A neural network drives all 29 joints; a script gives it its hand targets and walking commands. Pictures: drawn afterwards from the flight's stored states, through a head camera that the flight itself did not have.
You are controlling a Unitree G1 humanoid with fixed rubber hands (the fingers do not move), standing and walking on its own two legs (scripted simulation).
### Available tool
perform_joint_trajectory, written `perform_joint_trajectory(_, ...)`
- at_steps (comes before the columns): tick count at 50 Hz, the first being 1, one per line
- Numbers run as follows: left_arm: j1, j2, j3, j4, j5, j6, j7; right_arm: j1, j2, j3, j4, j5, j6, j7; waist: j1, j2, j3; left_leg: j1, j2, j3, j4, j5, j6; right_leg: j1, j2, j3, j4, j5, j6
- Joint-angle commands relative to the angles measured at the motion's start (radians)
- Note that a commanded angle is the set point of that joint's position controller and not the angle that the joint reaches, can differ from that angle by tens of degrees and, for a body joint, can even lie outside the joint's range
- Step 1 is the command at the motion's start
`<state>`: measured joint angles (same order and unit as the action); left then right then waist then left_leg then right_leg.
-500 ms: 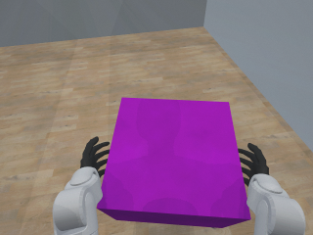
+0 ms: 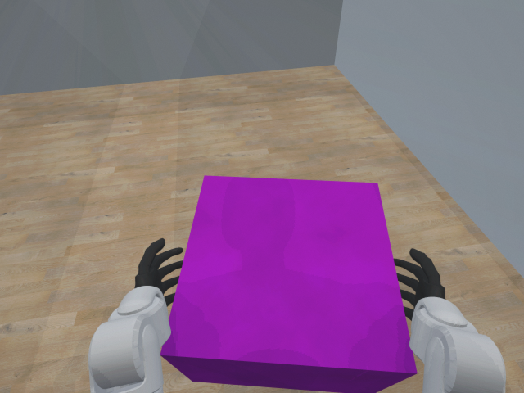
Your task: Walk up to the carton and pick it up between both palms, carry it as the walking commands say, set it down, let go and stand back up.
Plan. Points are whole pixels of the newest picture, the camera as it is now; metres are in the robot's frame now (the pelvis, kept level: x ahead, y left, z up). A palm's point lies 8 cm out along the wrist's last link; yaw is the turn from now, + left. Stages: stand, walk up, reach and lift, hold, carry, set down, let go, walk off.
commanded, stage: carry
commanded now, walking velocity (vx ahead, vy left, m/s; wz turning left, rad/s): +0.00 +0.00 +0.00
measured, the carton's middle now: (285, 282) +0.31 +0.00 +0.02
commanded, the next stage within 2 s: none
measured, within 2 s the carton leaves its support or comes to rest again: neither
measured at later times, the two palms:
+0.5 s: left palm (125, 330) +0.19 +0.20 +0.10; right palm (428, 341) +0.19 -0.16 +0.10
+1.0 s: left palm (127, 344) +0.19 +0.21 +0.06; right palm (411, 353) +0.19 -0.15 +0.06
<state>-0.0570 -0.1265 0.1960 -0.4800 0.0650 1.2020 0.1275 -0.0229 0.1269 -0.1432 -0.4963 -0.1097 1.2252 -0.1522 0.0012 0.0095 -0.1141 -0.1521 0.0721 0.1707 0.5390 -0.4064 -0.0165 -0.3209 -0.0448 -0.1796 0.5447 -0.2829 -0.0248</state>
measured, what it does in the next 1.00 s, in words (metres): shifts its weight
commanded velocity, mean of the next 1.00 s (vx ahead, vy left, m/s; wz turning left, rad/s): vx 0.00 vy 0.00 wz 0.00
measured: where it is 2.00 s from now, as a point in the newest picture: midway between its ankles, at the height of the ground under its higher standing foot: outside the picture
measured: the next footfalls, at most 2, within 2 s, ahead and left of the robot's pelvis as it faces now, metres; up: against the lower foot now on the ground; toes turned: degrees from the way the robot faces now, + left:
none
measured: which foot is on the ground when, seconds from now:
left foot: down 0.00-1.00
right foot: down 0.00-1.00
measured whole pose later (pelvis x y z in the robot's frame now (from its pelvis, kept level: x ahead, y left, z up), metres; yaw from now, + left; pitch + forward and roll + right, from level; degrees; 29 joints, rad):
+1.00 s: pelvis -0.07 +0.02 +0.00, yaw +1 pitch +0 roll +0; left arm -0.12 -0.13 0.23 -0.16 0.15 0.92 0.06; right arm -0.08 0.13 -0.18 -0.16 -0.17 0.94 -0.09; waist 0.01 -0.01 -0.05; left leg -0.19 0.03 0.17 0.53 -0.34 0.04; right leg -0.33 -0.08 -0.18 0.49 -0.15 -0.01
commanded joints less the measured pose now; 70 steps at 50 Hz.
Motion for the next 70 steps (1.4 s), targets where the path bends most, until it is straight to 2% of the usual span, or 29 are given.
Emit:
perform_joint_trajectory(1,-0.412,-0.840,-0.809,-0.085,-0.368,0.014,-0.241,-0.458,0.840,0.767,-0.124,0.415,-0.011,0.261,-0.004,0.001,-0.259,0.006,0.089,-0.055,-0.016,0.656,0.010,0.213,-0.116,0.118,0.023,0.670,-0.040)
perform_joint_trajectory(7,-0.400,-0.835,-0.811,-0.085,-0.363,0.016,-0.239,-0.460,0.827,0.767,-0.133,0.416,-0.011,0.262,-0.002,0.047,-0.240,0.024,0.107,-0.083,-0.050,0.677,0.021,0.171,-0.107,0.115,0.003,0.492,-0.026)
perform_joint_trajectory(8,-0.415,-0.831,-0.807,-0.091,-0.363,0.013,-0.241,-0.463,0.835,0.770,-0.128,0.412,-0.012,0.262,-0.001,0.000,-0.243,0.017,0.107,-0.093,-0.056,0.644,0.026,0.178,-0.109,0.118,-0.011,0.474,-0.024)
perform_joint_trajectory(9,-0.411,-0.835,-0.807,-0.091,-0.362,0.013,-0.243,-0.462,0.839,0.775,-0.135,0.414,-0.012,0.262,-0.001,-0.005,-0.240,0.015,0.106,-0.090,-0.065,0.587,0.025,0.176,-0.114,0.123,-0.025,0.452,-0.021)
perform_joint_trajectory(12,-0.406,-0.820,-0.805,-0.076,-0.353,0.019,-0.241,-0.450,0.827,0.766,-0.111,0.410,-0.010,0.265,0.001,0.027,-0.222,0.005,0.098,-0.090,-0.090,0.529,0.025,0.168,-0.120,0.131,-0.037,0.421,-0.024)
perform_joint_trajectory(16,-0.420,-0.811,-0.792,-0.049,-0.344,0.024,-0.246,-0.459,0.818,0.749,-0.085,0.395,-0.007,0.263,0.002,0.008,-0.184,-0.007,0.099,-0.098,-0.117,0.450,0.026,0.130,-0.122,0.137,-0.061,0.324,-0.010)
perform_joint_trajectory(20,-0.440,-0.833,-0.793,-0.045,-0.349,0.022,-0.248,-0.472,0.836,0.749,-0.090,0.396,-0.012,0.263,0.006,0.009,-0.187,-0.024,0.097,-0.102,-0.122,0.429,0.027,0.142,-0.121,0.131,-0.077,0.294,-0.006)
perform_joint_trajectory(24,-0.450,-0.817,-0.777,-0.037,-0.341,0.024,-0.250,-0.471,0.837,0.746,-0.065,0.391,-0.007,0.263,0.006,-0.019,-0.161,-0.052,0.085,-0.102,-0.142,0.290,0.025,0.129,-0.133,0.149,-0.114,0.242,-0.005)
perform_joint_trajectory(28,-0.465,-0.825,-0.764,-0.016,-0.333,0.021,-0.251,-0.503,0.838,0.738,-0.066,0.392,-0.012,0.263,0.009,0.009,-0.162,-0.045,0.087,-0.106,-0.145,0.286,0.030,0.114,-0.126,0.144,-0.118,0.210,0.000)
perform_joint_trajectory(31,-0.471,-0.821,-0.760,-0.012,-0.332,0.017,-0.252,-0.496,0.835,0.732,-0.056,0.387,-0.015,0.264,0.009,-0.007,-0.162,-0.061,0.085,-0.111,-0.142,0.297,0.032,0.117,-0.125,0.143,-0.122,0.214,0.002)
perform_joint_trajectory(34,-0.465,-0.741,-0.661,0.175,-0.261,-0.020,-0.259,-0.492,0.745,0.619,0.130,0.312,-0.051,0.271,0.009,-0.002,-0.161,-0.050,0.088,-0.112,-0.139,0.319,0.032,0.106,-0.122,0.141,-0.110,0.219,0.003)
perform_joint_trajectory(35,-0.490,-0.754,-0.658,0.184,-0.256,-0.051,-0.266,-0.512,0.756,0.613,0.143,0.307,-0.080,0.281,0.010,0.000,-0.164,-0.060,0.087,-0.117,-0.139,0.312,0.033,0.111,-0.121,0.139,-0.115,0.199,0.002)
perform_joint_trajectory(37,-0.534,-0.666,-0.498,0.469,-0.139,-0.158,-0.287,-0.572,0.664,0.457,0.431,0.205,-0.177,0.308,0.009,0.006,-0.154,-0.058,0.085,-0.118,-0.144,0.283,0.033,0.099,-0.117,0.133,-0.115,0.166,0.007)
perform_joint_trajectory(38,-0.564,-0.658,-0.466,0.530,-0.112,-0.225,-0.302,-0.601,0.664,0.421,0.513,0.180,-0.240,0.326,0.005,0.013,-0.124,-0.072,0.082,-0.119,-0.156,0.234,0.030,0.083,-0.117,0.130,-0.121,0.128,0.016)
perform_joint_trajectory(39,-0.625,-0.700,-0.484,0.482,-0.127,-0.280,-0.312,-0.650,0.717,0.448,0.491,0.201,-0.292,0.341,0.004,0.018,-0.110,-0.088,0.081,-0.126,-0.168,0.200,0.028,0.084,-0.116,0.130,-0.116,0.108,0.017)
perform_joint_trajectory(41,-0.665,-0.891,-0.663,0.204,-0.251,-0.298,-0.319,-0.687,0.903,0.640,0.203,0.324,-0.311,0.343,0.004,-0.011,-0.126,-0.100,0.083,-0.132,-0.172,0.159,0.032,0.104,-0.112,0.138,-0.125,0.088,0.016)
perform_joint_trajectory(42,-0.637,-0.869,-0.640,0.272,-0.227,-0.296,-0.315,-0.671,0.872,0.614,0.250,0.297,-0.313,0.334,0.005,-0.013,-0.163,-0.082,0.081,-0.124,-0.156,0.206,0.038,0.125,-0.112,0.134,-0.118,0.126,0.019)
perform_joint_trajectory(45,-0.532,-0.836,-0.664,0.261,-0.221,-0.294,-0.312,-0.591,0.834,0.643,0.214,0.287,-0.317,0.328,0.006,-0.015,-0.241,-0.016,0.080,-0.113,-0.101,0.392,0.041,0.166,-0.122,0.125,-0.093,0.282,0.018)
perform_joint_trajectory(46,-0.520,-0.800,-0.637,0.309,-0.197,-0.298,-0.314,-0.567,0.809,0.621,0.272,0.267,-0.319,0.331,0.006,-0.010,-0.249,-0.003,0.077,-0.106,-0.088,0.400,0.037,0.170,-0.124,0.122,-0.089,0.309,0.019)
perform_joint_trajectory(47,-0.514,-0.840,-0.688,0.235,-0.224,-0.291,-0.316,-0.569,0.839,0.672,0.179,0.294,-0.314,0.332,0.005,-0.023,-0.238,-0.014,0.072,-0.114,-0.091,0.387,0.040,0.165,-0.128,0.131,-0.092,0.308,0.017)
perform_joint_trajectory(49,-0.499,-0.812,-0.667,0.275,-0.207,-0.288,-0.315,-0.539,0.811,0.645,0.229,0.272,-0.307,0.332,0.004,-0.012,-0.252,-0.007,0.074,-0.112,-0.081,0.409,0.043,0.175,-0.130,0.135,-0.078,0.350,0.008)
perform_joint_trajectory(53,-0.523,-0.776,-0.640,0.317,-0.182,-0.305,-0.323,-0.541,0.792,0.615,0.306,0.250,-0.321,0.344,0.004,-0.010,-0.210,-0.037,0.074,-0.122,-0.108,0.359,0.041,0.159,-0.122,0.133,-0.084,0.267,0.009)
perform_joint_trajectory(55,-0.515,-0.824,-0.671,0.284,-0.205,-0.307,-0.328,-0.565,0.827,0.651,0.244,0.276,-0.327,0.347,0.005,-0.004,-0.199,-0.042,0.077,-0.127,-0.122,0.324,0.047,0.143,-0.120,0.139,-0.099,0.219,0.009)
perform_joint_trajectory(57,-0.522,-0.778,-0.627,0.366,-0.167,-0.316,-0.331,-0.566,0.787,0.606,0.332,0.242,-0.337,0.351,0.005,-0.006,-0.187,-0.051,0.078,-0.130,-0.123,0.328,0.048,0.141,-0.116,0.138,-0.100,0.207,0.009)
perform_joint_trajectory(59,-0.530,-0.809,-0.653,0.334,-0.185,-0.320,-0.336,-0.578,0.817,0.633,0.292,0.258,-0.343,0.353,0.006,-0.017,-0.174,-0.072,0.075,-0.131,-0.130,0.304,0.044,0.151,-0.118,0.143,-0.106,0.208,0.011)
perform_joint_trajectory(62,-0.543,-0.813,-0.663,0.326,-0.193,-0.322,-0.337,-0.576,0.819,0.629,0.295,0.256,-0.344,0.353,0.005,0.011,-0.193,-0.054,0.077,-0.131,-0.126,0.345,0.046,0.146,-0.115,0.140,-0.091,0.216,0.012)
perform_joint_trajectory(67,-0.525,-0.835,-0.679,0.307,-0.205,-0.316,-0.335,-0.568,0.832,0.650,0.260,0.267,-0.338,0.354,0.004,-0.006,-0.208,-0.050,0.083,-0.135,-0.110,0.412,0.048,0.159,-0.105,0.134,-0.074,0.247,0.011)
perform_joint_trajectory(69,-0.512,-0.792,-0.639,0.387,-0.170,-0.320,-0.336,-0.554,0.788,0.604,0.345,0.235,-0.344,0.356,0.005,0.023,-0.201,-0.045,0.077,-0.129,-0.118,0.393,0.046,0.143,-0.110,0.138,-0.074,0.235,0.006)
perform_joint_trajectory(70,-0.535,-0.859,-0.714,0.249,-0.227,-0.315,-0.337,-0.565,0.858,0.676,0.218,0.285,-0.336,0.356,0.002,0.004,-0.196,-0.047,0.080,-0.136,-0.123,0.392,0.046,0.144,-0.106,0.135,-0.073,0.225,0.007)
